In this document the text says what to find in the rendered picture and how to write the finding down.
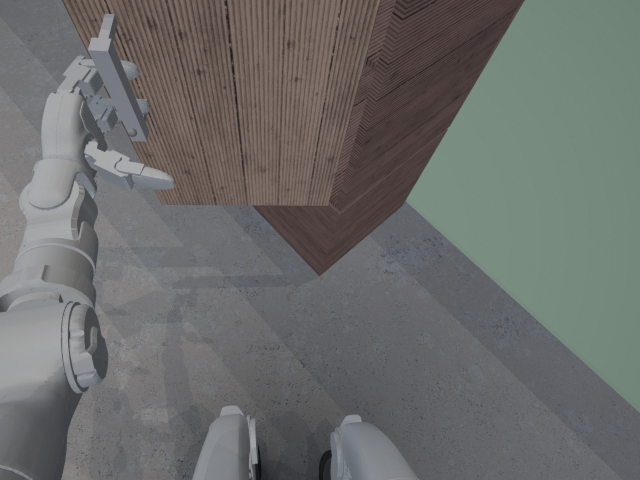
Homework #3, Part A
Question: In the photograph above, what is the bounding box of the cupboard door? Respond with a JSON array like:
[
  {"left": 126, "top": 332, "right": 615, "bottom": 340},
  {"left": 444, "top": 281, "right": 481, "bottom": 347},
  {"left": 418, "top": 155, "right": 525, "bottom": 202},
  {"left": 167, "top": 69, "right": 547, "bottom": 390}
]
[{"left": 62, "top": 0, "right": 381, "bottom": 206}]

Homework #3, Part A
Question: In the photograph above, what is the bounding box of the robot left hand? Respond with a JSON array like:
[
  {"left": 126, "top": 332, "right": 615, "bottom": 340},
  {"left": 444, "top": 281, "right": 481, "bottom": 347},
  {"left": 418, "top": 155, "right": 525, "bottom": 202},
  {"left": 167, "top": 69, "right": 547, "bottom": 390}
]
[{"left": 41, "top": 55, "right": 175, "bottom": 191}]

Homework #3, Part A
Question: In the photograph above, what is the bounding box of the right robot shin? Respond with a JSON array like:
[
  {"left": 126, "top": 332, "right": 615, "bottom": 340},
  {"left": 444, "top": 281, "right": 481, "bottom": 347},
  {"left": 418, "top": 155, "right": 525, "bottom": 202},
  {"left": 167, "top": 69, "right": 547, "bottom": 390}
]
[{"left": 330, "top": 415, "right": 362, "bottom": 480}]

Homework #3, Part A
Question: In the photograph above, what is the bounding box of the robot left forearm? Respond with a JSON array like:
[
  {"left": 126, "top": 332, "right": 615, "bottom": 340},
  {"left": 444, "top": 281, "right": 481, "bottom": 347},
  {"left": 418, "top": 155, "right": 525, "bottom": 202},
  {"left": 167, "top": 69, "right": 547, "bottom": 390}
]
[{"left": 0, "top": 158, "right": 98, "bottom": 312}]

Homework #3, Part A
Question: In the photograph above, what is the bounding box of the handle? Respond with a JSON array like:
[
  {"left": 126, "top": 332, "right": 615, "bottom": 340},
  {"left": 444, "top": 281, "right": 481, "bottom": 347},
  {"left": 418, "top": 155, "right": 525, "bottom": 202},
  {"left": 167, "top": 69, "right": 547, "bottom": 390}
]
[{"left": 88, "top": 14, "right": 149, "bottom": 142}]

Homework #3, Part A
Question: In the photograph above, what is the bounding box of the robot left upper arm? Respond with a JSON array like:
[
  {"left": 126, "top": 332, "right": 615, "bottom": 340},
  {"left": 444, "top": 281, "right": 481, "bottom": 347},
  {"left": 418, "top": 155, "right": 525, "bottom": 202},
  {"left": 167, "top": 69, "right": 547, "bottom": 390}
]
[{"left": 0, "top": 301, "right": 108, "bottom": 480}]

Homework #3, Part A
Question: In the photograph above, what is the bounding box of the robot right thigh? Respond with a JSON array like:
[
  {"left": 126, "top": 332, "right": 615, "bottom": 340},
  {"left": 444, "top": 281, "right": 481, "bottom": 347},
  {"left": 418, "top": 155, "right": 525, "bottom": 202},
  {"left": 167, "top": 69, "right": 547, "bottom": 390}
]
[{"left": 330, "top": 422, "right": 420, "bottom": 480}]

